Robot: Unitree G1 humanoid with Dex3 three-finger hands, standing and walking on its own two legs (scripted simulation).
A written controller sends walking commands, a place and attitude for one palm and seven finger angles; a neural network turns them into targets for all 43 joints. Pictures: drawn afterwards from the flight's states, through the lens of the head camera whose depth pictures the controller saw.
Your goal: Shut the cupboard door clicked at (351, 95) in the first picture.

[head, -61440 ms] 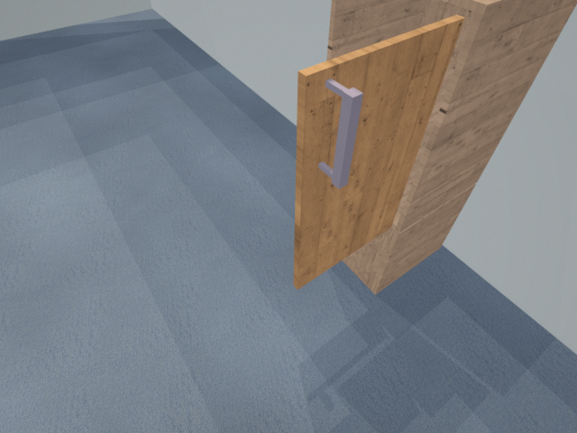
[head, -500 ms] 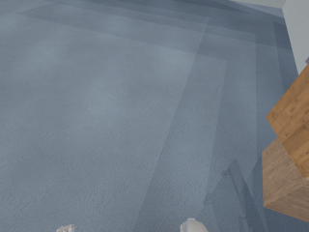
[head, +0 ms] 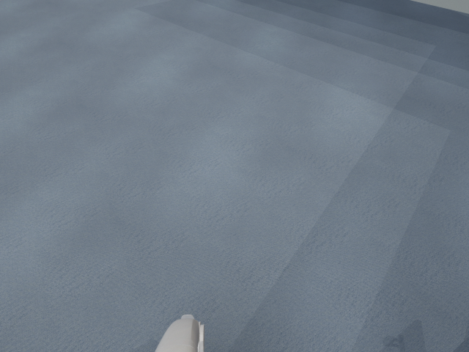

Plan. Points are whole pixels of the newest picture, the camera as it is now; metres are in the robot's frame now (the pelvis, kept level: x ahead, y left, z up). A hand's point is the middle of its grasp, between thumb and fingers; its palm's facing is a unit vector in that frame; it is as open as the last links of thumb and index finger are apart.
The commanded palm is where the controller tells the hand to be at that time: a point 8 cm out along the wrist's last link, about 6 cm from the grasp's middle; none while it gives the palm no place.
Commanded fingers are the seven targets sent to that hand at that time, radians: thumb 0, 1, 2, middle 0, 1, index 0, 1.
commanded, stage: walk to a spot facing it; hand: left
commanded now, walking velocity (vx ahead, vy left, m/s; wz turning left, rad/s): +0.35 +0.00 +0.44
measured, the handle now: out of the picture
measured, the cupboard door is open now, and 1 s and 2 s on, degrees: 25 25 25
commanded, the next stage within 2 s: turn to face it in 0.54 s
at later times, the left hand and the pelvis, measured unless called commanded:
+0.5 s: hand (124, 287) +0.27 +0.26 -0.16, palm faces +0.16 -0.97 -0.18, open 7.4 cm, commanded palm none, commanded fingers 0.00 0.90 0.90 -0.20 -0.30 -0.20 -0.30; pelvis +0.21 +0.06 +0.00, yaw +8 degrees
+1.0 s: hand (157, 225) +0.42 +0.22 -0.17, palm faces +0.04 -0.97 -0.24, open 7.2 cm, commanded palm none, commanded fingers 0.00 0.90 0.90 -0.20 -0.30 -0.20 -0.30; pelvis +0.38 +0.03 +0.00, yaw +0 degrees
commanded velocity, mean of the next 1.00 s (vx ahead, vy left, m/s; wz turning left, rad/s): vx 0.20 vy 0.00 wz -0.16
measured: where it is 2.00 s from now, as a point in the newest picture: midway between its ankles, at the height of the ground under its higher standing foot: (225, 292)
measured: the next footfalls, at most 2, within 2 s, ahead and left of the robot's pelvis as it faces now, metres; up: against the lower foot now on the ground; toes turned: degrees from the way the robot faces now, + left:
left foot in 0.18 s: +0.20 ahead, +0.14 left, +0.00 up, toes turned +11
right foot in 0.68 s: +0.45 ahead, -0.05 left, +0.00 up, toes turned +1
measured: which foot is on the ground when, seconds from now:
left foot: up 0.00-0.16, down 0.18-0.70, up 0.72-1.00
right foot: down 0.00-0.18, up 0.20-0.66, down 0.68-1.00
